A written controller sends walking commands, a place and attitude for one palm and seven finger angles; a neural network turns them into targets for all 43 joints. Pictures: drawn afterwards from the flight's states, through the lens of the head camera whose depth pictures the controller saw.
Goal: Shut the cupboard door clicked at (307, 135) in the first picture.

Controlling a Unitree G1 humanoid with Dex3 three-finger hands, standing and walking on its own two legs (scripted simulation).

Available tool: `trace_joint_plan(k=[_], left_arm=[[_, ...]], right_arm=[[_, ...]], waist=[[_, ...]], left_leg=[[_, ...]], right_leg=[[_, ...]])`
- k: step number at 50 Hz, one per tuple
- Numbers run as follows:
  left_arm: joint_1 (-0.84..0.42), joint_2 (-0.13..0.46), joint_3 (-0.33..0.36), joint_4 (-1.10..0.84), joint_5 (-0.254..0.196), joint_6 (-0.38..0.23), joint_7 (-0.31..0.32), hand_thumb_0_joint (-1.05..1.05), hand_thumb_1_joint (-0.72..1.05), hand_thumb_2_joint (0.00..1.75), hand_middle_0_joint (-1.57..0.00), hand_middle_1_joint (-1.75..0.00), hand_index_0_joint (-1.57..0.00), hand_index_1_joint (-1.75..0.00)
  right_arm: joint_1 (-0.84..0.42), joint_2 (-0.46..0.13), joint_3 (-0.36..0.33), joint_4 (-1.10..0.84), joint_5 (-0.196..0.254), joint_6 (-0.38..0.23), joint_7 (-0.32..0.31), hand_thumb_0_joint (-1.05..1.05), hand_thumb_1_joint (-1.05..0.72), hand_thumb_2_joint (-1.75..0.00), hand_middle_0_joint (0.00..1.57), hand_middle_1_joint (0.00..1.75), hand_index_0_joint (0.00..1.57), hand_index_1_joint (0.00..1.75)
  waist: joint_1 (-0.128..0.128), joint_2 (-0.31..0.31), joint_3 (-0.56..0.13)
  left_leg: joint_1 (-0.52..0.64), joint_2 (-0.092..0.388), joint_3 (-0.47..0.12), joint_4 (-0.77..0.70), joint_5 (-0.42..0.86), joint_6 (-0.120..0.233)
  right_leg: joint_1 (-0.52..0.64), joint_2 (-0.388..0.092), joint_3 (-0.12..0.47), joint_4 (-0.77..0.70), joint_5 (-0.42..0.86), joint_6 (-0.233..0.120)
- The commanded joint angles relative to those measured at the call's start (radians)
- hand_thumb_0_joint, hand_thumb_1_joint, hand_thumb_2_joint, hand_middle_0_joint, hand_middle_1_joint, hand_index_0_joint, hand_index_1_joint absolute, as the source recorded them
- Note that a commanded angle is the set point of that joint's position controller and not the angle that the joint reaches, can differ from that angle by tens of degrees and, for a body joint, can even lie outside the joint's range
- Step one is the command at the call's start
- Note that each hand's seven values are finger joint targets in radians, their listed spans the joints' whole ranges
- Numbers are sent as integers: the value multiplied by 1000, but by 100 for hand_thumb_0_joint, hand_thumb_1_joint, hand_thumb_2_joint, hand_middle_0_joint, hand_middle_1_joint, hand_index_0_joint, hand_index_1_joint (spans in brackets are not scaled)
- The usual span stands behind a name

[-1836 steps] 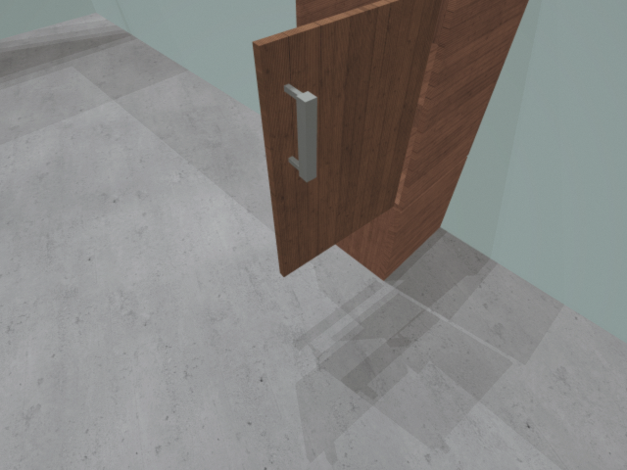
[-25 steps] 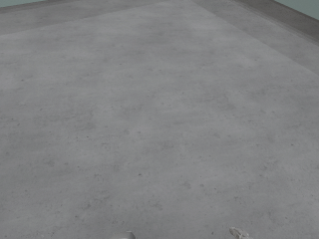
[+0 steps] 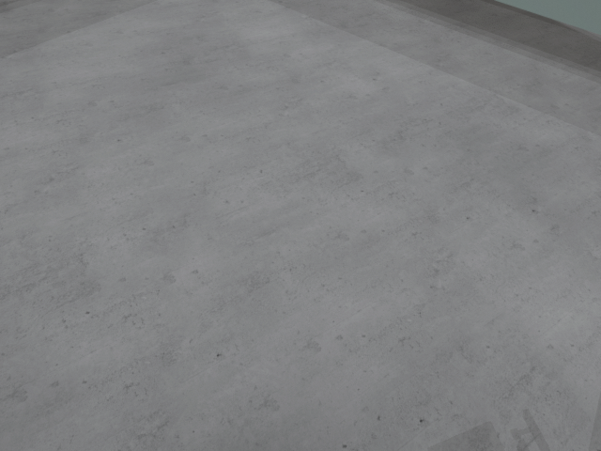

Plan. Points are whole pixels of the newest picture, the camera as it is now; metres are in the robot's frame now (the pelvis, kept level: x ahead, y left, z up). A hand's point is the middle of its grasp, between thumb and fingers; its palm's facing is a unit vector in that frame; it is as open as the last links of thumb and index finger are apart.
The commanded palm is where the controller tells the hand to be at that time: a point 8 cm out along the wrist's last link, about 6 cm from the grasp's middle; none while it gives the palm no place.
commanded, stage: turn to face it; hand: left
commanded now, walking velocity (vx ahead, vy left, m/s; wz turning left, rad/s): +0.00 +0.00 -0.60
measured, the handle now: out of the picture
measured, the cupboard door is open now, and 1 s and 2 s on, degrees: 50 50 50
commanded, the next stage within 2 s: none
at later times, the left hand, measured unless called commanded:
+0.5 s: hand (221, 390) +0.22 +0.13 -0.14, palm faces -0.34 -0.90 -0.26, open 7.4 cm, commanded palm none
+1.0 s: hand (229, 369) +0.25 +0.13 -0.15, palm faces -0.56 -0.80 -0.21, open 7.4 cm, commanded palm none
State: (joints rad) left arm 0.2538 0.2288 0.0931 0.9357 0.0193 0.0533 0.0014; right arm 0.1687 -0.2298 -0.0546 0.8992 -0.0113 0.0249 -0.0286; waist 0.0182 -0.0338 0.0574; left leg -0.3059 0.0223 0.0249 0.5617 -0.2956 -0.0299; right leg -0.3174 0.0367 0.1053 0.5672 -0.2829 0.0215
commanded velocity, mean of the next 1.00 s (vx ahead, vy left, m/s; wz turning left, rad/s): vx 0.00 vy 0.00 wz -0.60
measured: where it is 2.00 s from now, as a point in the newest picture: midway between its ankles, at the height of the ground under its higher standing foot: outside the picture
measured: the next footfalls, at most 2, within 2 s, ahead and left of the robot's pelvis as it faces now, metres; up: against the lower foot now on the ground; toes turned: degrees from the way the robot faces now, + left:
right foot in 0.40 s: +0.01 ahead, -0.13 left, +0.00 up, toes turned -19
left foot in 0.72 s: +0.15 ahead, +0.09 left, +0.00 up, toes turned -24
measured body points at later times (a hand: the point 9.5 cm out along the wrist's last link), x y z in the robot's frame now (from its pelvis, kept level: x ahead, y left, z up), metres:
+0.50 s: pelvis +0.02 -0.01 +0.00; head +0.06 -0.04 +0.45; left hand +0.23 +0.18 -0.12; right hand -0.04 -0.27 -0.15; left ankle +0.02 +0.12 -0.67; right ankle -0.03 -0.12 -0.73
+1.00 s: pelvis +0.05 +0.01 +0.01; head +0.10 +0.00 +0.46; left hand +0.28 +0.17 -0.14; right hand -0.05 -0.23 -0.12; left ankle +0.11 +0.11 -0.73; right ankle -0.04 -0.09 -0.68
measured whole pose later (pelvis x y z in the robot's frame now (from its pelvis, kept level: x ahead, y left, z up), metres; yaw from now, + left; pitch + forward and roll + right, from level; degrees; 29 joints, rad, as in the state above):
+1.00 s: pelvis +0.05 +0.01 +0.01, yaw -37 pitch +1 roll -3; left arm 0.16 0.26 0.09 0.89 0.02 0.09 -0.04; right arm 0.24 -0.21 -0.03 0.87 -0.04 0.02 -0.02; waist 0.00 0.01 0.09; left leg -0.24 0.15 0.18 0.53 -0.29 -0.01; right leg -0.39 -0.01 -0.07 0.85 -0.46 0.04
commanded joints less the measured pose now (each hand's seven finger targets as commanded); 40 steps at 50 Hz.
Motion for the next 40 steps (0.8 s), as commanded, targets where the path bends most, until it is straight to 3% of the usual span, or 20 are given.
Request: trace_joint_plan(k=[1, 4, 7, 14, 16, 17, 18, 19, 20, 21, 22, 25, 30, 33, 34, 35, 36, 37, 38, 40], left_arm=[[-88, 106, 15, -134, 5, -10, -8, 0, 90, 90, -20, -30, -20, -30], [-102, 92, 15, -116, 3, 0, -27, 0, 90, 90, -20, -30, -20, -30], [-135, 77, 4, -128, 0, 12, -35, 0, 90, 90, -20, -30, -20, -30], [-207, 74, -8, -173, 4, 1, -38, 0, 90, 90, -20, -30, -20, -30], [-181, 80, -6, -171, 1, -6, -35, 0, 90, 90, -20, -30, -20, -30], [-136, 95, -3, -158, 3, -11, -33, 0, 90, 90, -20, -30, -20, -30], [-60, 131, 5, -136, 5, -20, -28, 0, 90, 90, -20, -30, -20, -30], [16, 231, 23, -116, 15, -33, -13, 0, 90, 90, -20, -30, -20, -30], [65, 287, 31, -95, 1, -38, -3, 0, 90, 90, -20, -30, -20, -30], [56, 288, 37, -102, -1, -34, 9, 0, 90, 90, -20, -30, -20, -30], [-7, 262, 37, -117, 3, -34, 18, 0, 90, 90, -20, -30, -20, -30], [-141, 211, 19, -162, 6, -30, 15, 0, 90, 90, -20, -30, -20, -30], [-117, 224, 30, -151, 13, -28, 1, 0, 90, 90, -20, -30, -20, -30], [-140, 213, 34, -150, 6, -23, 0, 0, 90, 90, -20, -30, -20, -30], [-144, 190, 30, -151, 1, -18, -1, 0, 90, 90, -20, -30, -20, -30], [-115, 139, 20, -163, -9, -10, -5, 0, 90, 90, -20, -30, -20, -30], [-80, 83, 8, -180, -16, -8, -13, 0, 90, 90, -20, -30, -20, -30], [-92, 109, 11, -185, -2, -13, -17, 0, 90, 90, -20, -30, -20, -30], [-120, 112, 21, -168, 10, -10, -22, 0, 90, 90, -20, -30, -20, -30], [-113, 109, 23, -151, 4, -5, -37, 0, 90, 90, -20, -30, -20, -30]], right_arm=[[157, -222, -36, -43, -28, -37, -18, 0, -90, -90, 20, 30, 20, 30], [64, -177, -19, -71, -24, -37, -22, 0, -90, -90, 20, 30, 20, 30], [108, -174, -19, -51, -23, -36, -20, 0, -90, -90, 20, 30, 20, 30], [151, -198, -35, -29, -24, -29, -5, 0, -90, -90, 20, 30, 20, 30], [136, -207, -40, -33, -22, -27, -1, 0, -90, -90, 20, 30, 20, 30], [123, -212, -42, -37, -17, -26, 3, 0, -90, -90, 20, 30, 20, 30], [109, -206, -44, -45, -8, -25, 8, 0, -90, -90, 20, 30, 20, 30], [98, -143, -34, -78, 2, -21, 16, 0, -90, -90, 20, 30, 20, 30], [32, -110, -19, -118, 0, -9, 12, 0, -90, -90, 20, 30, 20, 30], [0, -110, -13, -124, -2, 3, 2, 0, -90, -90, 20, 30, 20, 30], [7, -108, -13, -118, -1, 2, -1, 0, -90, -90, 20, 30, 20, 30], [51, -104, -16, -84, -4, 7, 13, 0, -90, -90, 20, 30, 20, 30], [47, -85, -18, -97, -1, 1, 16, 0, -90, -90, 20, 30, 20, 30], [121, -89, -18, -82, 4, -15, 7, 0, -90, -90, 20, 30, 20, 30], [151, -102, -20, -69, 5, -22, 5, 0, -90, -90, 20, 30, 20, 30], [172, -172, -31, -67, -6, -35, -2, 0, -90, -90, 20, 30, 20, 30], [195, -266, -48, -81, -21, -38, -5, 0, -90, -90, 20, 30, 20, 30], [195, -274, -44, -92, -25, -37, -6, 0, -90, -90, 20, 30, 20, 30], [155, -241, -38, -90, -30, -44, -9, 0, -90, -90, 20, 30, 20, 30], [65, -197, -24, -113, -27, -42, -13, 0, -90, -90, 20, 30, 20, 30]], waist=[[-76, 255, -107], [-23, 197, -64], [-36, 204, -83], [-65, 241, -88], [-44, 244, -107], [-21, 210, -118], [20, 128, -149], [47, -125, -182], [70, -213, -132], [69, -172, -115], [38, -218, -112], [-33, -119, -104], [-24, -132, -76], [-66, -150, -101], [-79, -110, -113], [-80, 87, -137], [-78, 361, -151], [-87, 281, -141], [-69, 258, -111], [-30, 239, -59]], left_leg=[[207, 446, -404, -266, 366, 226], [198, 337, -164, -198, 604, 192], [238, 304, -50, -184, 644, 170], [254, 334, 34, -131, 658, 153], [235, 333, 56, -80, 637, 126], [194, 319, 84, -19, 592, 94], [111, 283, 122, 102, 509, 48], [-125, 166, 209, 307, 141, -19], [-294, 54, 134, 503, -374, -49], [-347, 75, 12, 600, -349, -40], [-390, 83, -22, 635, -301, -44], [-235, 80, 0, 545, -154, -59], [-122, 19, 33, 288, -127, -53], [8, -3, 35, 62, -21, -44], [121, 8, 19, -67, 64, -37], [230, 149, -134, -196, 73, 16], [277, 406, -389, -275, 163, 138], [168, 485, -431, -291, 92, 213], [127, 431, -389, -300, 129, 198], [110, 362, -201, -262, 271, 174]], right_leg=[[-233, -18, -42, 469, -334, 11], [-246, -64, -85, 557, -233, 30], [-201, -63, -122, 466, -173, 37], [-87, -41, -190, 212, -142, 9], [3, -33, -196, 73, -76, -7], [93, -28, -207, -38, 31, -16], [240, -59, -162, -151, 166, -40], [433, -283, 106, -194, 440, -122], [394, -444, 279, -187, 738, -245], [348, -430, 295, -194, 645, -279], [344, -393, 298, -197, 550, -278], [168, -277, 123, -194, 415, -207], [77, -238, 186, -198, 282, -194], [48, -211, 212, -130, 294, -152], [-24, -175, 198, -80, 238, -109], [-136, -75, 122, 35, 87, -56], [-257, 37, -43, 280, -282, 2], [-224, -10, -51, 472, -357, 1], [-243, -23, -43, 578, -308, 9], [-248, -69, -76, 603, -226, 25]])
